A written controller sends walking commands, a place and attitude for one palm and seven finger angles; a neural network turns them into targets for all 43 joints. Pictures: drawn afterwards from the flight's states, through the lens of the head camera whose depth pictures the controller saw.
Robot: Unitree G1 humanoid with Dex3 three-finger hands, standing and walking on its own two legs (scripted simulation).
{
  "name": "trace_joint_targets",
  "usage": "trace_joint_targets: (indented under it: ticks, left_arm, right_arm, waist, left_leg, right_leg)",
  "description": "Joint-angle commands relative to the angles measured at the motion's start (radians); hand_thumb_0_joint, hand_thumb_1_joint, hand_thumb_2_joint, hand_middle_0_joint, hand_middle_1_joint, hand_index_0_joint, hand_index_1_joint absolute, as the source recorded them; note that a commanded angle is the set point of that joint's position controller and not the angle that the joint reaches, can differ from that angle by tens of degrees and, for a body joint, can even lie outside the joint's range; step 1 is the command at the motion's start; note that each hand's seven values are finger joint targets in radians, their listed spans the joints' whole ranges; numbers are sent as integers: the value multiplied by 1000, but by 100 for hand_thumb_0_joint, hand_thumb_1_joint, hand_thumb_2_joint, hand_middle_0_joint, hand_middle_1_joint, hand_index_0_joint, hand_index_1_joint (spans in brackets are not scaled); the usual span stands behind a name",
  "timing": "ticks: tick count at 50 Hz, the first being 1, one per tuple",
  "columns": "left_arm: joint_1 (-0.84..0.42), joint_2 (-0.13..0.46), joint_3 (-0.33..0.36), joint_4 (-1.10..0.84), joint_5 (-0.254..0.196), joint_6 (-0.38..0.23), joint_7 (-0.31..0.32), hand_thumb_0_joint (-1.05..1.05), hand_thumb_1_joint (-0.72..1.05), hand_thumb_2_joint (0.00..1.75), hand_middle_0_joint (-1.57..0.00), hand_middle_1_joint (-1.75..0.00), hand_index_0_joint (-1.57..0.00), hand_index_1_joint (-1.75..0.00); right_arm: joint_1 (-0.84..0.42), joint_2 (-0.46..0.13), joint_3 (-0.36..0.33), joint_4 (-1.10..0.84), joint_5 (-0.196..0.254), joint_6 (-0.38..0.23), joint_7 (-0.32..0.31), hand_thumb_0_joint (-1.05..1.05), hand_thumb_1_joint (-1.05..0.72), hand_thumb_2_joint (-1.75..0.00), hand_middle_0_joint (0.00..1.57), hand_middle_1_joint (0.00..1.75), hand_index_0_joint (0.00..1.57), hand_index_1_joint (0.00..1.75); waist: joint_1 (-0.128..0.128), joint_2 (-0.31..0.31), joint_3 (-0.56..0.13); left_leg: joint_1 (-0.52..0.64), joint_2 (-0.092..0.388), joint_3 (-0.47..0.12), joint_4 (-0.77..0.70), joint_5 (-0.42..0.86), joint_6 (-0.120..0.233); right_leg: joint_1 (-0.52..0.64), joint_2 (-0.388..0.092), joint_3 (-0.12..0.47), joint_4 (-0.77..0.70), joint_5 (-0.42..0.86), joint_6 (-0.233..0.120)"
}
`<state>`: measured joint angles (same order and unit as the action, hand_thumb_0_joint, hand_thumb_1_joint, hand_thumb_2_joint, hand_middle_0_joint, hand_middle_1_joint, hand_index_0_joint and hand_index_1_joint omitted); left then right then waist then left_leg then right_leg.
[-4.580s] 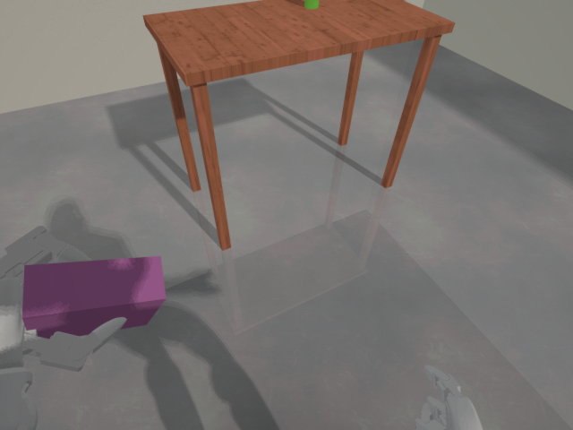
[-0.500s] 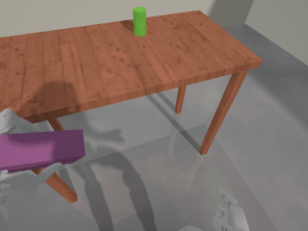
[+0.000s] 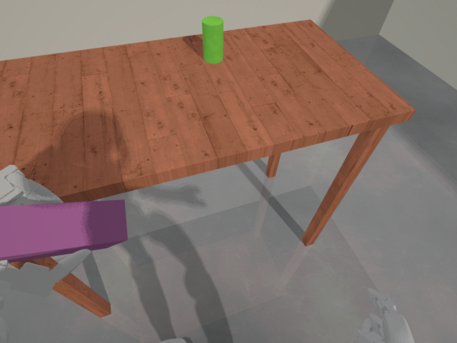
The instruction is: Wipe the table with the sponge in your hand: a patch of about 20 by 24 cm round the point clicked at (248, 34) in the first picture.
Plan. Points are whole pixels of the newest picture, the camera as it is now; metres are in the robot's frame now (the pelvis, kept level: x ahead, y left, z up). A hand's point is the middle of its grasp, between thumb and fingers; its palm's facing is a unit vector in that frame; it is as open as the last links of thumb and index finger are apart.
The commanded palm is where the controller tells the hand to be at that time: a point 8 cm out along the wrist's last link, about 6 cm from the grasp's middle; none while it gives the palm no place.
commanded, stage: take the last steps up to it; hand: left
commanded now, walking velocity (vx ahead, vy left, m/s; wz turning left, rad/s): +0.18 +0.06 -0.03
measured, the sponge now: (80, 230) +0.22 +0.20 +0.16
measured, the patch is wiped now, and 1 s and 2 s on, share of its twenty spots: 0.00 0.00 0.00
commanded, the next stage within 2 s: come to a stop and stand still in 0.46 s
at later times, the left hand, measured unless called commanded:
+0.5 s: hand (83, 192) +0.27 +0.21 +0.17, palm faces +0.40 -0.80 -0.45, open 9.3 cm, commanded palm +0.21 +0.26 +0.18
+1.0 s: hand (88, 201) +0.26 +0.20 +0.17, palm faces +0.37 -0.83 -0.43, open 9.3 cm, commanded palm +0.21 +0.25 +0.18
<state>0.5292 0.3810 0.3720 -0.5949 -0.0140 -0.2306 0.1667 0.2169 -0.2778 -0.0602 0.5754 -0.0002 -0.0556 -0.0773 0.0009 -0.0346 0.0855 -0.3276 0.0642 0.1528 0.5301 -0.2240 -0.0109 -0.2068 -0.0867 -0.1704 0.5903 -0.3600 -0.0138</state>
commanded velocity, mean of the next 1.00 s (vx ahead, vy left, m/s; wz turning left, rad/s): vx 0.06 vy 0.02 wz -0.01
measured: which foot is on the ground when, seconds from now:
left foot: down 0.00-0.34, up 0.36-0.66, down 0.68-1.00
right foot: down 0.00-0.02, up 0.04-0.30, down 0.32-1.00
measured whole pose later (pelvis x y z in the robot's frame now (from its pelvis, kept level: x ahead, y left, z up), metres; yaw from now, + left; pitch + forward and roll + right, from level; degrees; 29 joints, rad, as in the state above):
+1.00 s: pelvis +0.04 -0.03 +0.00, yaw +0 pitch -2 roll +0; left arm 0.50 0.35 0.33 -0.54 -0.04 -0.17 0.14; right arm 0.18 -0.15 0.05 0.57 0.00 -0.08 -0.04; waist 0.01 0.04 0.09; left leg -0.33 0.10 0.07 0.61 -0.28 -0.03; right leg -0.24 0.01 -0.12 0.55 -0.28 -0.05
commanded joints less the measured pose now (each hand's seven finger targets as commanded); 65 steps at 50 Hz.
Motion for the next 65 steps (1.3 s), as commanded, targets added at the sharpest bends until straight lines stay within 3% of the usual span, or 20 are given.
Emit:
trace_joint_targets:
  ticks: [1,2,4,7,14,15,17,18,21,24,31,34,36,39,44,48,54,56,59,65]
  left_arm:
    - [-158,153,104,-207,-14,-81,32,0,10,130,-120,-160,-120,-160]
    - [-108,182,123,-95,-3,-77,25,0,10,130,-120,-160,-120,-160]
    - [-154,162,102,-153,-4,-73,11,0,10,130,-120,-160,-120,-160]
    - [-117,143,90,-234,-8,-69,4,0,10,130,-120,-160,-120,-160]
    - [-116,132,102,-99,-15,-28,14,0,10,130,-120,-160,-120,-160]
    - [-139,134,99,-81,-10,-25,13,0,10,130,-120,-160,-120,-160]
    - [-177,192,134,-61,-17,-10,19,0,10,130,-120,-160,-120,-160]
    - [-191,184,123,-58,-27,-10,15,0,10,130,-120,-160,-120,-160]
    - [-191,168,105,-116,-13,-35,14,0,10,130,-120,-160,-120,-160]
    - [-97,157,117,-115,-7,-51,18,0,10,130,-120,-160,-120,-160]
    - [-58,163,130,-204,-22,-42,33,0,10,130,-120,-160,-120,-160]
    - [-81,166,122,-190,-22,-49,24,0,10,130,-120,-160,-120,-160]
    - [-79,157,113,-154,-21,-58,5,0,10,130,-120,-160,-120,-160]
    - [-106,125,70,-188,-15,-50,2,0,10,130,-120,-160,-120,-160]
    - [-97,132,82,-194,-21,-23,3,0,10,130,-120,-160,-120,-160]
    - [-98,152,101,-129,-47,9,1,0,10,130,-120,-160,-120,-160]
    - [-123,148,101,-105,-36,9,8,0,10,130,-120,-160,-120,-160]
    - [-146,146,85,-136,-34,2,7,0,10,130,-120,-160,-120,-160]
    - [-128,129,70,-124,-23,-14,2,0,10,130,-120,-160,-120,-160]
    - [-130,129,62,-119,-15,-24,9,0,10,130,-120,-160,-120,-160]
  right_arm:
    - [-64,-64,-20,-154,13,-53,-5,0,-90,-90,20,30,20,30]
    - [-63,-45,1,-131,-1,-55,-3,0,-90,-90,20,30,20,30]
    - [-77,-40,-3,-120,9,-58,7,0,-90,-90,20,30,20,30]
    - [-89,-37,5,-115,8,-74,14,0,-90,-90,20,30,20,30]
    - [-85,-26,24,-105,6,-72,-4,0,-90,-90,20,30,20,30]
    - [-87,-16,24,-105,7,-65,-6,0,-90,-90,20,30,20,30]
    - [-105,14,41,-119,4,-59,-3,0,-90,-90,20,30,20,30]
    - [-119,-16,25,-109,3,-63,6,0,-90,-90,20,30,20,30]
    - [-136,12,54,-84,2,-43,12,0,-90,-90,20,30,20,30]
    - [-135,7,46,-99,-6,-33,10,0,-90,-90,20,30,20,30]
    - [-88,-17,12,-145,-2,-28,-1,0,-90,-90,20,30,20,30]
    - [-79,-58,-5,-165,15,-27,0,0,-90,-90,20,30,20,30]
    - [-79,-42,6,-154,-7,-44,3,0,-90,-90,20,30,20,30]
    - [-61,-48,7,-142,2,-69,24,0,-90,-90,20,30,20,30]
    - [-76,-44,25,-152,4,-83,32,0,-90,-90,20,30,20,30]
    - [-79,-4,36,-145,6,-61,23,0,-90,-90,20,30,20,30]
    - [-108,2,56,-122,0,-38,4,0,-90,-90,20,30,20,30]
    - [-110,-22,44,-129,4,-38,-3,0,-90,-90,20,30,20,30]
    - [-120,-27,58,-135,-3,-39,-3,0,-90,-90,20,30,20,30]
    - [-84,-31,40,-130,1,-67,1,0,-90,-90,20,30,20,30]
  waist:
    - [-3,365,-229]
    - [-4,351,-218]
    - [-11,262,-163]
    - [6,279,-180]
    - [5,194,-184]
    - [2,117,-178]
    - [10,-257,-142]
    - [20,-270,-140]
    - [0,-74,-158]
    - [11,-107,-198]
    - [-2,-22,-218]
    - [22,205,-228]
    - [11,358,-176]
    - [2,284,-211]
    - [1,256,-200]
    - [-7,-103,-160]
    - [-2,-89,-168]
    - [2,19,-168]
    - [13,202,-118]
    - [10,94,-140]
  left_leg:
    - [388,313,-433,-179,324,176]
    - [300,373,-527,-234,219,233]
    - [252,346,-456,-223,173,255]
    - [179,260,-245,-211,209,194]
    - [25,194,-130,-121,-117,102]
    - [-11,151,-89,-27,-176,74]
    - [-254,-30,-11,339,-314,-2]
    - [-295,-13,-99,517,-292,-10]
    - [-305,20,-147,564,-214,-28]
    - [-179,3,-71,342,-157,-21]
    - [117,-26,-21,-85,77,-13]
    - [249,220,-253,-128,504,81]
    - [192,299,-379,-212,534,150]
    - [260,254,-248,-130,613,125]
    - [99,196,-169,-111,291,64]
    - [31,-1,-76,143,-111,-24]
    - [76,-15,-117,9,-22,-9]
    - [135,47,-156,-86,129,13]
    - [-27,142,-267,-210,-12,58]
    - [-22,44,-161,-94,-148,23]
  right_leg:
    - [-294,26,45,386,-235,29]
    - [-331,30,107,536,-290,21]
    - [-402,-14,145,559,-205,35]
    - [-294,-11,86,405,-96,46]
    - [34,55,-16,-69,20,50]
    - [67,14,49,-163,38,30]
    - [125,-286,553,-323,72,-120]
    - [124,-352,623,-349,125,-164]
    - [170,-304,383,-250,509,-158]
    - [164,-238,218,-209,662,-119]
    - [94,-178,164,-102,508,-59]
    - [-75,-4,92,61,45,37]
    - [-150,34,118,211,-202,41]
    - [-134,53,102,98,-82,41]
    - [70,58,74,-141,107,44]
    - [-39,-171,360,-269,298,-70]
    - [10,-135,266,-207,348,-61]
    - [-4,-79,225,-175,220,-22]
    - [35,17,157,-125,49,24]
    - [13,-44,257,-234,10,-3]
